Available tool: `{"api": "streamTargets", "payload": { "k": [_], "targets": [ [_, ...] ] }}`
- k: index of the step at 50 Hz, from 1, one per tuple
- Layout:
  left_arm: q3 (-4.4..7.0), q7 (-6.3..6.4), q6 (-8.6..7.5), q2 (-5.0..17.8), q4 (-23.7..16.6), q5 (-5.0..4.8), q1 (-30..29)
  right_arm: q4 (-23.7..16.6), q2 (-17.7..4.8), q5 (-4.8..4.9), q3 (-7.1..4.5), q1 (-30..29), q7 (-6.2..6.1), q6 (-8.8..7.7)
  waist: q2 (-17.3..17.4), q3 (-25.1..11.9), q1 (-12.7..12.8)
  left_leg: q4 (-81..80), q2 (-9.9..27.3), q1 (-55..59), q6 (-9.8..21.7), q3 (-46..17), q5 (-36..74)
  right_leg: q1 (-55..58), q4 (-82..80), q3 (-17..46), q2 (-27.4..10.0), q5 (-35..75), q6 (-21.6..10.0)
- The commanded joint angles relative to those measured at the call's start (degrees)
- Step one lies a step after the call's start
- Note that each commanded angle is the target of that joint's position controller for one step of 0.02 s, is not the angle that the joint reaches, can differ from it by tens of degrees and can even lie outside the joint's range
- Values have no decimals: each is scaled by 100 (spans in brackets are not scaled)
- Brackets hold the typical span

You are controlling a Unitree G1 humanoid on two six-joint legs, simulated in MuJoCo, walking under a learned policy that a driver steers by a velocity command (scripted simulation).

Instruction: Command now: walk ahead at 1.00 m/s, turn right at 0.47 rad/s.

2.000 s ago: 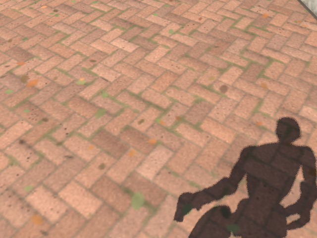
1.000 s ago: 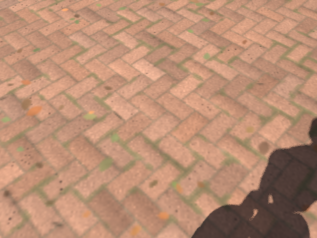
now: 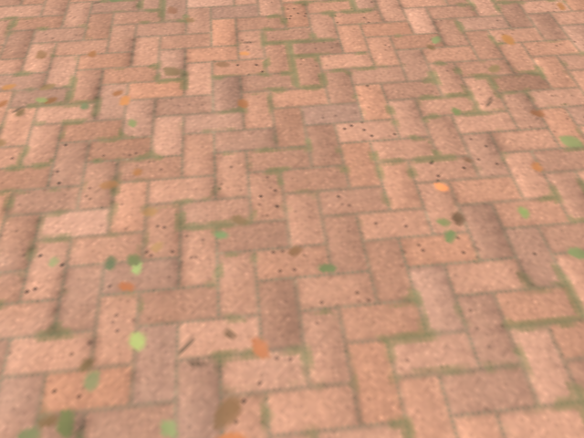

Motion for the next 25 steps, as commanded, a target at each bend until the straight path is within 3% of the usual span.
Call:
{"api": "streamTargets", "payload": {
  "k": [1, 3, 5, 8, 9, 11, 12, 13, 14, 15, 16, 17, 18, 19, 20, 22, 24, 25],
  "targets": [
    [145, -136, 193, 398, -191, 67, 194, -90, -399, 178, -139, 299, -13, -320, 214, 170, -17, -2117, 1701, 555, 40, -1374, 1015, -1214, -220, 158, -424, 296, 56],
    [136, -201, 221, 334, -456, 56, -525, 0, -370, 210, -130, 403, 3, -390, 249, 404, -102, -2317, 1463, 566, -214, -586, 1890, -1646, -599, -88, -401, 803, 76],
    [78, -247, 182, 228, -635, -10, -999, 74, -288, 171, -95, 477, 14, -423, 387, 500, -145, -2342, 1133, 557, -403, 143, 3031, -1640, -1244, -480, -200, 1448, 8],
    [2, -348, 122, 253, -870, 9, -1571, 136, -431, 206, -65, 575, -73, -421, 220, 568, -165, -2370, 1088, 857, -594, 708, 4409, -1254, -2625, -1110, 128, 2076, -213],
    [-7, -371, 117, 299, -907, 26, -1627, 143, -559, 212, -71, 622, -129, -425, 258, 498, -124, -2218, 1161, 1059, -659, 799, 5459, -937, -3021, -1322, 346, 2222, -303],
    [44, -376, 146, 543, -813, 47, -1238, 98, -933, 202, -140, 636, -286, -355, 570, 52, 186, -1408, 1417, 1649, -764, 837, 7535, -231, -3312, -1561, 767, 2065, -464],
    [116, -347, 180, 756, -661, 43, -635, 20, -1128, 165, -197, 474, -360, -268, 752, -285, 551, -679, 1555, 1760, -786, 784, 8303, 390, -3279, -1563, 961, 1693, -546],
    [239, -300, 208, 1034, -400, 51, 356, -93, -1293, 118, -255, 185, -396, -159, 812, -724, 1083, 540, 1672, 1570, -751, 696, 8631, 1388, -3205, -1430, 1110, 1290, -690],
    [412, -208, 221, 1334, -16, 65, 1655, -242, -1378, 59, -296, -231, -385, -52, 690, -1133, 1692, 2361, 1711, 913, -658, 502, 8019, 2629, -3395, -961, 1052, 793, -968],
    [562, -81, 211, 1519, 117, -38, 1926, -203, -1112, 63, -271, -404, -246, 6, -96, -932, 1737, 4884, 845, -56, -590, 555, 3526, 3249, -4023, -409, 804, 652, -1274],
    [635, -21, 271, 1852, 96, -34, 1277, -605, -176, -66, 1, -336, -141, -136, -1456, -429, 770, 6951, -37, -2464, -706, 45, -1263, 3782, -3546, 1135, 238, 1911, -1627],
    [685, -10, 282, 2172, -194, 78, 903, -1193, -196, 82, 100, 48, -109, -285, -1363, -1581, 364, 7331, 37, -3701, -748, -1205, -1312, 4706, -5011, 3722, -695, 78, -2592],
    [637, 33, 278, 1718, -365, 108, 642, -1190, -506, 1, 121, -261, -93, -421, -217, -1061, 364, 6652, 378, -3932, -635, -1456, -802, 4074, -6152, 4463, -913, -1396, -2316],
    [543, 57, 255, 1338, -323, 111, 389, -1130, -679, 11, 84, -383, -72, -442, 518, -259, 43, 5943, 659, -3684, -651, -1420, -373, 2966, -6389, 4063, -783, -1492, -1984],
    [498, 63, 185, 1250, -302, 79, 238, -1137, -641, -93, 103, -463, -83, -372, 731, 51, -210, 5519, 810, -3318, -736, -1396, -369, 2121, -6383, 3617, -545, -943, -1821],
    [428, 99, -13, 1146, -361, 32, 51, -1152, -540, -192, 169, -433, -69, -74, 766, 348, -508, 4657, 1113, -2583, -981, -1303, -397, 773, -6475, 2729, -24, -169, -1676],
    [458, 77, -159, 1282, -432, 3, 16, -1421, -453, -169, 230, -941, -10, 47, 581, 445, -429, 3440, 1197, -2089, -1119, -976, -27, 54, -6677, 2068, 417, 460, -1583],
    [475, 80, -189, 1292, -433, 8, 90, -1584, -395, -111, 267, -1312, 27, 46, 441, 498, -293, 2808, 1177, -1942, -1149, -866, 460, -58, -6686, 1902, 546, 913, -1509]
  ]
}}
